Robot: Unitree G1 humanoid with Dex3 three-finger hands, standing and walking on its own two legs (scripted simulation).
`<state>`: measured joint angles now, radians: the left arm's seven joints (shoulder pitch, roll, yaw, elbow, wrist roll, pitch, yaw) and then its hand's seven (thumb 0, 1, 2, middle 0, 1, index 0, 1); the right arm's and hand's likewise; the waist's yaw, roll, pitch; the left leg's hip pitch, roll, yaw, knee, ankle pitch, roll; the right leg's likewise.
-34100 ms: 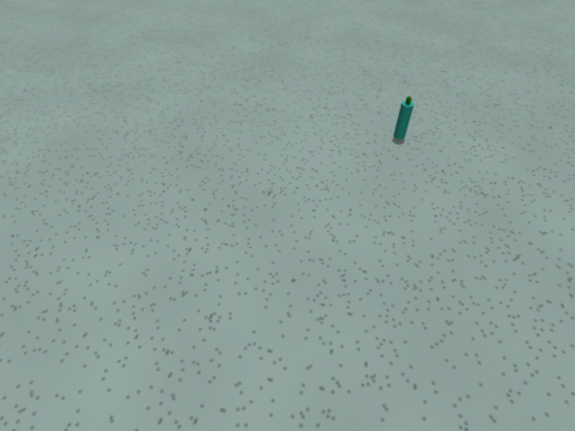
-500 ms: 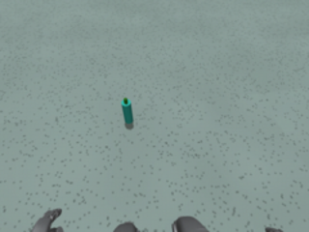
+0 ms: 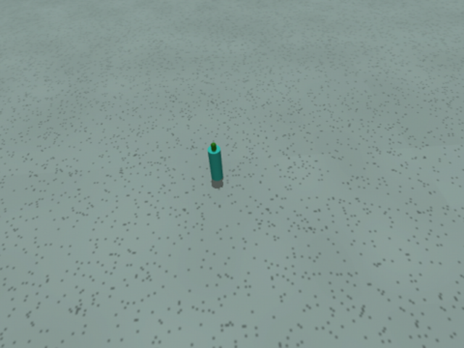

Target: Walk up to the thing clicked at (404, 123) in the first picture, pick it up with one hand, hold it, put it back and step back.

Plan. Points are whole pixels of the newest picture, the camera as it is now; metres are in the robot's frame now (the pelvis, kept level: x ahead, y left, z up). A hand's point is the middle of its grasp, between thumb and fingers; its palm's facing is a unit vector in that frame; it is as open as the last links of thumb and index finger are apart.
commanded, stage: step back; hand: left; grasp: from the side
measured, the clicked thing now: (215, 161) +1.09 +0.18 -0.63
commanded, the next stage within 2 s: stand in 0.82 s
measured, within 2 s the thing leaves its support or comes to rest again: neither
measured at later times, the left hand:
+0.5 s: hand out of the picture +0.09 +0.28 -0.15, palm faces +0.03 -0.93 -0.36, open 7.4 cm
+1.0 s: hand out of the picture +0.14 +0.27 -0.13, palm faces -0.02 -0.94 -0.34, open 7.4 cm
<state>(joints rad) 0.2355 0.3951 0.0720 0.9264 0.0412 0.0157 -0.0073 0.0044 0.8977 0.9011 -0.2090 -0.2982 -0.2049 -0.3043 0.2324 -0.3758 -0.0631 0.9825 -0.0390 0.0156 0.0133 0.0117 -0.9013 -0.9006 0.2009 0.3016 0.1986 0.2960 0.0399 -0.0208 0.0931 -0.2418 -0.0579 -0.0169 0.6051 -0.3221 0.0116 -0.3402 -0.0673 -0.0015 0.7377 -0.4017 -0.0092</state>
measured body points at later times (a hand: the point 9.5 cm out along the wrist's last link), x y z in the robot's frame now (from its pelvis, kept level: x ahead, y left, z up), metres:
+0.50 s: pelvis +0.03 +0.01 +0.00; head +0.04 +0.02 +0.45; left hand +0.09 +0.33 -0.12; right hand +0.12 -0.30 -0.12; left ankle +0.07 +0.14 -0.72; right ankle +0.03 -0.12 -0.72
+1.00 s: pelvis +0.04 +0.02 +0.02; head +0.05 +0.02 +0.47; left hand +0.14 +0.32 -0.10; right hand +0.16 -0.28 -0.10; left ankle +0.07 +0.14 -0.72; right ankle +0.03 -0.12 -0.72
